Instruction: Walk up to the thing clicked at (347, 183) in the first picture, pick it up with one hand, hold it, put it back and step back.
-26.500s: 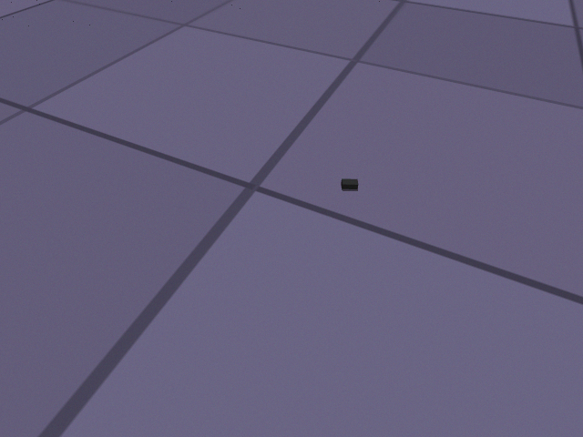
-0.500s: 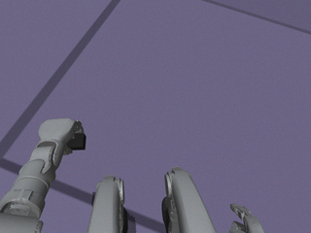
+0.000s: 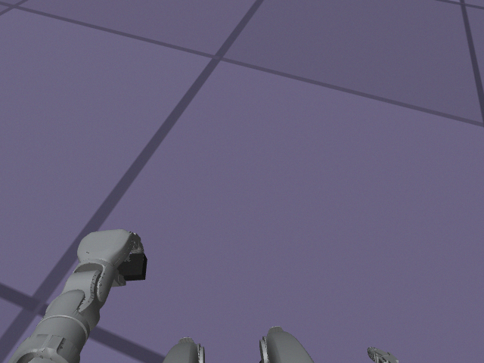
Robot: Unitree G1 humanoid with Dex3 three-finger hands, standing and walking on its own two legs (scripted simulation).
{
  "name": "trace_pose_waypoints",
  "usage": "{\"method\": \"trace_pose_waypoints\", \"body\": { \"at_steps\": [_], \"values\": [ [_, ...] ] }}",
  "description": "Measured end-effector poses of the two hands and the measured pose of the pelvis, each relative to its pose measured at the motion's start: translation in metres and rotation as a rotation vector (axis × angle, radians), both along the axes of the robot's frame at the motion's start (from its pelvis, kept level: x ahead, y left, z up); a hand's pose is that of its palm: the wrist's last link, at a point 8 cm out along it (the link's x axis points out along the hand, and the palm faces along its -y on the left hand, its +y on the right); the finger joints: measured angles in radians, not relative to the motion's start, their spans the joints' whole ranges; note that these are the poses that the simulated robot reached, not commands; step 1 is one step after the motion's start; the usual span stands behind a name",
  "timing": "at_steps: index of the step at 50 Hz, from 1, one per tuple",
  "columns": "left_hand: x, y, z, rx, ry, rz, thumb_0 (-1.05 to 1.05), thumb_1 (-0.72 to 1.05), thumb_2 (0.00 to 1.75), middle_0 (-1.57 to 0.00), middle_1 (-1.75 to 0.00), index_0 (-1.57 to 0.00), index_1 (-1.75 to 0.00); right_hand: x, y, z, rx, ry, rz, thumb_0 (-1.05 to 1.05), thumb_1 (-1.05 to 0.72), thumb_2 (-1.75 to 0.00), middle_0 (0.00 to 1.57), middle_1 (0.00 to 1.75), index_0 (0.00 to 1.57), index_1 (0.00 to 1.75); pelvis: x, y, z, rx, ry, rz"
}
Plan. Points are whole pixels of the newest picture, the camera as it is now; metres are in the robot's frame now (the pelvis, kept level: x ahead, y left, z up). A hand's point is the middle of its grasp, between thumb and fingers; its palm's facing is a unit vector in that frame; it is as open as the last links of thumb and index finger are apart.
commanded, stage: lift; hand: left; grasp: from above
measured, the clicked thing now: (123, 267) +0.35 +0.21 -0.13
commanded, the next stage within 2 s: hold in 0.38 s
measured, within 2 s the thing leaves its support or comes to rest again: neither
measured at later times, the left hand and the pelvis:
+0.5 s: hand (100, 247) +0.34 +0.22 -0.01, palm faces -0.46 -0.05 -0.89, open 7.3 cm; pelvis +0.03 +0.00 +0.06, yaw +0 degrees
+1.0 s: hand (91, 239) +0.34 +0.22 +0.03, palm faces -0.47 -0.02 -0.88, open 7.3 cm; pelvis +0.03 +0.00 +0.08, yaw -1 degrees
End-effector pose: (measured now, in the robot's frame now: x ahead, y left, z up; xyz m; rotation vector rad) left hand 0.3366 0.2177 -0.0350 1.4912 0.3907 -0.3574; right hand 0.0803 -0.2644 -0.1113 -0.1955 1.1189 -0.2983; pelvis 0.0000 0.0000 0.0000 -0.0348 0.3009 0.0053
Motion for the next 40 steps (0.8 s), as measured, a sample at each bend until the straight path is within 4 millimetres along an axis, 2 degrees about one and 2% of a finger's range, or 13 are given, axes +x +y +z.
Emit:
{"method": "trace_pose_waypoints", "body": {
  "at_steps": [8, 18, 40],
  "values": [
    [0.005, 0.001, 0.029, 0.004, 0.001, 0.015, 0.00, 0.37, 0.22, -0.97, -0.14, -0.99, -0.16, 0.007, -0.003, 0.027, 0.007, 0.006, 0.003, 0.01, -0.91, -0.91, 0.20, 0.30, 0.20, 0.30, 0.011, -0.002, 0.027, 0.009, -0.049, -0.003],
    [0.010, 0.004, 0.062, 0.005, 0.002, 0.018, -0.01, 0.37, 0.21, -0.99, -0.09, -1.00, -0.12, 0.020, -0.003, 0.048, 0.025, -0.008, 0.000, 0.01, -0.91, -0.91, 0.20, 0.30, 0.20, 0.30, 0.023, -0.004, 0.050, 0.017, -0.098, -0.003],
    [0.013, 0.002, 0.109, 0.006, 0.007, -0.034, -0.01, 0.39, 0.17, -0.99, -0.11, -1.00, -0.12, 0.051, -0.001, 0.076, 0.035, -0.096, 0.006, 0.01, -0.90, -0.90, 0.20, 0.30, 0.20, 0.30, 0.033, -0.002, 0.074, 0.024, -0.181, -0.015]
  ]
}}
